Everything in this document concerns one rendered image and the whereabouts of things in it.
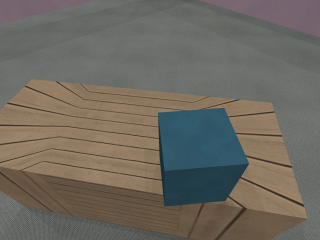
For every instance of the carton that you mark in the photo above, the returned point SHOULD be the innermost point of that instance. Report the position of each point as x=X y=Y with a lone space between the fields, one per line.
x=201 y=158

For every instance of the pedestal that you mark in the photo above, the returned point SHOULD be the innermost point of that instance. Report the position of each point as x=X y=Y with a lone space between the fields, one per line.
x=92 y=152

